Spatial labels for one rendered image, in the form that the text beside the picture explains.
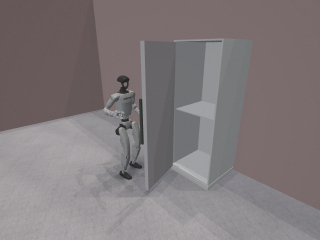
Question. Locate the right robot forearm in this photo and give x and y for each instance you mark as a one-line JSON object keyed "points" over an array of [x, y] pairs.
{"points": [[108, 112]]}

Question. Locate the robot head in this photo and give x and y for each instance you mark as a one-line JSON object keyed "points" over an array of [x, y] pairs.
{"points": [[123, 79]]}

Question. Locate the robot right upper arm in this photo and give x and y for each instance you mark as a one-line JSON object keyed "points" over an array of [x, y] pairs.
{"points": [[113, 98]]}

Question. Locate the left robot shin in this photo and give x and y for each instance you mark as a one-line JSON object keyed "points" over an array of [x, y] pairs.
{"points": [[135, 154]]}

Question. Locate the left robot forearm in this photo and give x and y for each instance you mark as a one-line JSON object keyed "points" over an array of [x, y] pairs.
{"points": [[137, 111]]}

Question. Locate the right robot hand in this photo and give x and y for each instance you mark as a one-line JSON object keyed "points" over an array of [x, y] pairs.
{"points": [[117, 114]]}

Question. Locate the fridge door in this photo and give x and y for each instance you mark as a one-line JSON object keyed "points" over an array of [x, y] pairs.
{"points": [[158, 61]]}

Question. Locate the handle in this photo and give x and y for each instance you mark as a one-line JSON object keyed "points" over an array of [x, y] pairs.
{"points": [[141, 121]]}

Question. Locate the robot left upper arm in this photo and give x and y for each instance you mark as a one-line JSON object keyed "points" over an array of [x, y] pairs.
{"points": [[133, 99]]}

